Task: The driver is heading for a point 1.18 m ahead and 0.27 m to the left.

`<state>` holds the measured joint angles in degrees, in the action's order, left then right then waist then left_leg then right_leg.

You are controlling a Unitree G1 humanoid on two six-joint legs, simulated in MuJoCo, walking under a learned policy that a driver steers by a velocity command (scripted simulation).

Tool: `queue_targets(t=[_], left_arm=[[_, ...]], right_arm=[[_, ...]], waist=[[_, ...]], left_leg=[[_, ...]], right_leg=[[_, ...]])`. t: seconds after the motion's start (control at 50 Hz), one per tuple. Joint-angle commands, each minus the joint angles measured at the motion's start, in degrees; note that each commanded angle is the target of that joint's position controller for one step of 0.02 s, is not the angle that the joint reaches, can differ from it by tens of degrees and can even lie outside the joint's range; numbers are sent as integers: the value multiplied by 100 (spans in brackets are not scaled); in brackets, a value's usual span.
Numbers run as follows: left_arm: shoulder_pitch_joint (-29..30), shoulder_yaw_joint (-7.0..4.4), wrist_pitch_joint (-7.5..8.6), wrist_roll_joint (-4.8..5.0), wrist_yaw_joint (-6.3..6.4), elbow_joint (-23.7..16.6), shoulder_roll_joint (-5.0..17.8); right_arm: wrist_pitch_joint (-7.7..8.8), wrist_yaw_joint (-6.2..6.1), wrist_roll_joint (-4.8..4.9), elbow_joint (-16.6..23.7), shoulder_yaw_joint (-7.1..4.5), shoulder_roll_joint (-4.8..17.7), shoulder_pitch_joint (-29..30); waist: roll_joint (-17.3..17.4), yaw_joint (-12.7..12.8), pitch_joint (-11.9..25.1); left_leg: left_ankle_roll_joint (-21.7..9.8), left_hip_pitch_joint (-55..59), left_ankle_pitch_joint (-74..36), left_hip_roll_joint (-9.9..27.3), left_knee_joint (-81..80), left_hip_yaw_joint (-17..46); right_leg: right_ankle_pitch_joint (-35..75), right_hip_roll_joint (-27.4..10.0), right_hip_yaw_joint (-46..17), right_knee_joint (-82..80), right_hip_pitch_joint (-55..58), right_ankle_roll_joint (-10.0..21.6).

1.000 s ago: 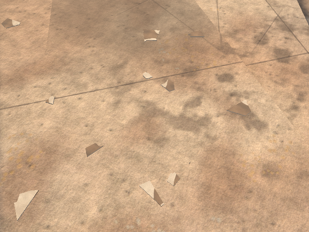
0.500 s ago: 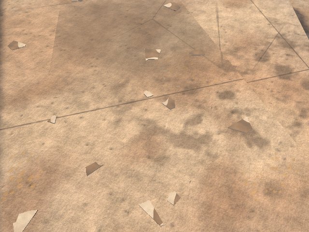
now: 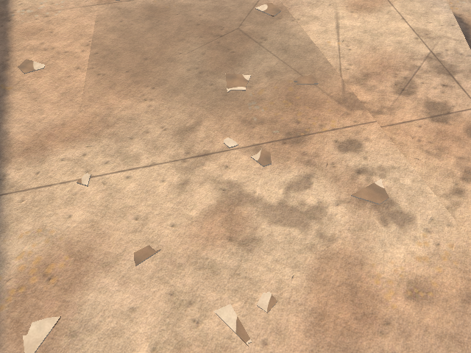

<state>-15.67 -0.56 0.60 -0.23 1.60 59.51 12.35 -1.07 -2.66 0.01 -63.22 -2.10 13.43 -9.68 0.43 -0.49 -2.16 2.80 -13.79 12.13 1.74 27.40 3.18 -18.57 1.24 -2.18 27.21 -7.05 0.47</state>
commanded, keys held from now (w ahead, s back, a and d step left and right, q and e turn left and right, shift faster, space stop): no key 0.22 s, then w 0.78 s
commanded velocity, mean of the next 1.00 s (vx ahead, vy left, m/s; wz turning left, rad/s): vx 0.28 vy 0.00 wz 0.00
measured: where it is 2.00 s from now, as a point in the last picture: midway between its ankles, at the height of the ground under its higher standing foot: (228, 243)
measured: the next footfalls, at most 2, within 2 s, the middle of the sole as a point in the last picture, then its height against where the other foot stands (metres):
right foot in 0.92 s outside the picture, level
left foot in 1.48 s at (203, 276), level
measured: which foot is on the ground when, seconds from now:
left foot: down 0.00-0.94, up 0.96-1.00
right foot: down 0.00-0.46, up 0.48-0.90, down 0.92-1.00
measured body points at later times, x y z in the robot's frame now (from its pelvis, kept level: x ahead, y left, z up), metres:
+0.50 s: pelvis +0.05 +0.04 -0.01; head +0.05 +0.05 +0.44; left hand +0.03 +0.30 -0.17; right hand +0.06 -0.22 -0.15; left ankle +0.04 +0.13 -0.74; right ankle -0.04 -0.11 -0.72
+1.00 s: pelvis +0.30 -0.01 -0.02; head +0.33 -0.01 +0.43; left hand +0.49 +0.23 -0.12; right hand +0.23 -0.26 -0.16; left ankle +0.08 +0.13 -0.66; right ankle +0.40 -0.10 -0.74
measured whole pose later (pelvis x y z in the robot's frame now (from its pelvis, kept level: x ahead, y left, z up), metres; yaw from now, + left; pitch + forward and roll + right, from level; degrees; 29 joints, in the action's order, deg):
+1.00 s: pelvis +0.30 -0.01 -0.02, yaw +0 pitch +1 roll +0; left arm -0.8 -2.8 6.1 1.1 -2.3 49.7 13.8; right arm 4.3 -0.5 1.0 -60.7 -1.5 13.3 -25.3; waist 0.6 -2.4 -2.9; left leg -1.4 -6.0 28.2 0.4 56.7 3.0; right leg -8.4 1.2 3.6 34.6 -27.6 4.0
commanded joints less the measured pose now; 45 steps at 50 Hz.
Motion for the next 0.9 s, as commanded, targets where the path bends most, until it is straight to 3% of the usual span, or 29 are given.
queue_targets(t=[0.02,0.22,0.26,0.3,0.34,0.36,0.38,0.42,0.44,0.46,0.48,0.5,0.52,0.54,0.56,0.58,0.6,0.64,0.7,0.8,0.86,0.9], left_arm=[[-306,-90,39,2,21,-70,589],[-509,-50,40,11,31,85,493],[-660,-68,12,44,59,162,520],[-656,-167,2,107,94,60,831],[-793,-301,87,171,90,17,1174],[-722,-323,139,180,85,-25,1165],[-602,-310,180,174,70,-78,1060],[-203,-286,194,234,26,-215,938],[-114,-275,199,236,7,-284,891],[1,-217,247,190,-13,-371,716],[-2,-137,343,153,6,-583,364],[47,-157,444,257,1,-667,430],[88,-186,512,344,-51,-680,543],[89,-190,561,327,-102,-628,541],[144,-241,598,266,-113,-617,611],[274,-313,605,207,-132,-635,746],[319,-341,589,185,-170,-635,736],[511,-316,530,161,-224,-693,513],[1359,-219,498,150,-242,-1046,290],[2213,-157,510,204,-353,-1382,377],[2189,-216,557,206,-427,-1477,578],[1320,-392,565,203,-412,-1275,905]], right_arm=[[36,-22,0,119,-84,599,-102],[34,-31,5,31,-43,506,-286],[20,-40,22,-33,-21,413,-391],[76,-31,42,57,-36,430,-270],[270,63,61,245,10,247,-36],[374,123,94,296,12,238,-14],[465,180,137,330,8,231,-45],[595,252,196,160,-18,191,-644],[612,259,166,-78,-85,274,-1155],[625,261,120,-241,-189,547,-1820],[656,298,147,-324,-366,1300,-2627],[739,346,27,-301,-254,1114,-2567],[805,345,36,-114,-152,787,-1974],[831,363,43,51,-92,592,-1595],[823,385,45,145,-58,539,-1389],[797,386,33,172,-4,394,-1380],[752,368,13,150,37,282,-1531],[690,294,-8,110,44,368,-1848],[618,183,-31,212,15,613,-1866],[598,131,61,210,-56,747,-2125],[552,122,92,238,-126,824,-2017],[479,128,36,319,-179,948,-1835]], waist=[[-57,2,-26],[-44,14,-88],[-178,41,-60],[-558,133,-468],[-1126,254,-810],[-1134,222,-957],[-1085,138,-1050],[-880,-262,-928],[-629,-411,-733],[122,-628,-400],[1707,-784,54],[1495,-625,50],[834,-353,-418],[556,-233,-511],[412,-150,-548],[429,-140,-523],[505,-157,-431],[471,-196,-343],[341,-303,-503],[471,-400,-729],[486,-140,-577],[684,395,124]], left_leg=[[-166,487,-857,-12,-245,-85],[-183,422,-777,-36,-246,-91],[-201,329,536,-279,-47,-345],[-271,-379,1793,-513,558,-610],[-347,-1029,1289,-326,1599,-629],[-442,-1233,1205,-110,1852,-473],[-539,-1322,1346,7,1771,-415],[-695,-211,1096,-68,416,-596],[-623,671,617,-288,14,-669],[-735,1487,675,239,-447,295],[-1446,2340,1463,1493,-1455,2659],[-1896,2151,2033,2119,-1956,4114],[-1805,1842,1998,2099,-1877,3601],[-1599,1657,1725,1775,-1878,2797],[-1422,1587,1158,1532,-1923,2178],[-1261,1546,431,1298,-1957,1609],[-1178,1552,-146,1112,-1969,1192],[-1231,1631,-1048,1010,-1972,773],[-1309,1339,-1343,987,-2136,455],[-1303,1184,-1322,1094,-2308,147],[-1161,1764,-2316,1299,-1884,12],[-1011,1906,-4397,1236,-736,-179]], right_leg=[[937,-186,-116,-639,-706,43],[802,-162,-60,-645,-757,27],[-716,-119,-90,-804,-804,141],[-2522,-500,-711,-1167,-1044,515],[-3128,-1473,-1977,-1750,-1015,1060],[-2945,-1764,-2314,-1858,-1046,1245],[-2593,-1816,-2297,-1803,-977,1255],[-1886,-1403,-1554,-1326,-1273,917],[-1310,-1010,-1088,-808,-1586,743],[-347,-537,-439,550,-2015,494],[-671,190,379,2489,-3049,128],[-1338,137,-221,3780,-3561,173],[-933,-232,-433,4359,-3943,324],[-347,-476,-383,4385,-3962,433],[124,-641,-280,4094,-3952,471],[449,-759,-182,3773,-3793,453],[634,-790,-59,3546,-3619,402],[860,-772,160,3168,-3631,235],[1333,-694,305,1977,-3591,21],[1987,-460,453,722,-2956,80],[1771,-371,399,374,-2645,332],[1493,-24,612,450,-1371,554]])
Keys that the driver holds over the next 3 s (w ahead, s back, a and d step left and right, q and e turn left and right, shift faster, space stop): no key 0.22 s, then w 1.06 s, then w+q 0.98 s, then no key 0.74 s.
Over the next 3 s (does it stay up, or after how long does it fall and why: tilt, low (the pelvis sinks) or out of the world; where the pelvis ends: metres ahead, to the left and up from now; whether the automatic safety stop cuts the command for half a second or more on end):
stays up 1.18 0.20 0.00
